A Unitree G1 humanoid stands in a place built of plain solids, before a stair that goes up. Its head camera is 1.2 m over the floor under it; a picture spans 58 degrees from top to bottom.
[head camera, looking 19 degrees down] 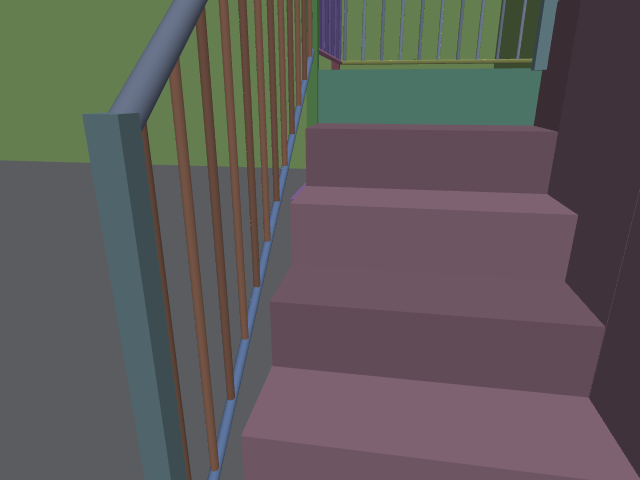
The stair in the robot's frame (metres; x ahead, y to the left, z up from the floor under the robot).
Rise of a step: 0.21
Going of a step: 0.28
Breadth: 0.87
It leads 9 degrees to the right of straight ahead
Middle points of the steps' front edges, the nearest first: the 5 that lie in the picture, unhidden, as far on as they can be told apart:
0.75 -0.24 0.43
1.02 -0.29 0.64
1.30 -0.33 0.86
1.57 -0.37 1.07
1.85 -0.42 1.28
